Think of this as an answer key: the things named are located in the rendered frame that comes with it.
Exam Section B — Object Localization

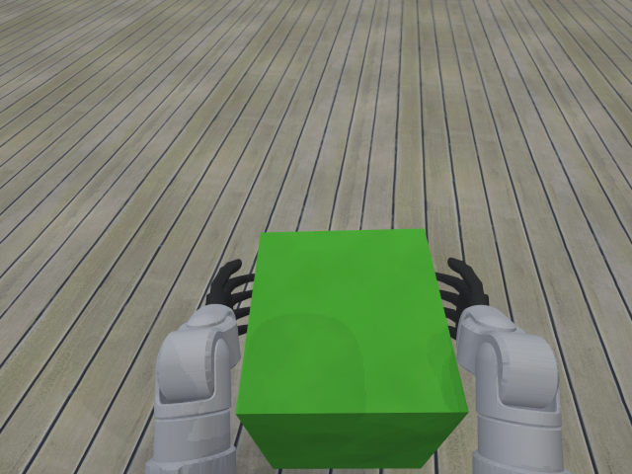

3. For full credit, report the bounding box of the robot right hand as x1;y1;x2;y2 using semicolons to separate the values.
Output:
435;258;489;340

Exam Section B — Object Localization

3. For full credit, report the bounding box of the left robot forearm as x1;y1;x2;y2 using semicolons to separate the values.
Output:
145;304;241;474

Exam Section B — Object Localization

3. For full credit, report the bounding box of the carton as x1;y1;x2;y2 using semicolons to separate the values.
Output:
236;228;469;469

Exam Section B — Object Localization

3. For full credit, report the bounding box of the right robot forearm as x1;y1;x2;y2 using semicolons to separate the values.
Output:
456;305;572;474

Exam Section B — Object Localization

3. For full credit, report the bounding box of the robot left hand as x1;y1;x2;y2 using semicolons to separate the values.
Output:
205;259;255;336

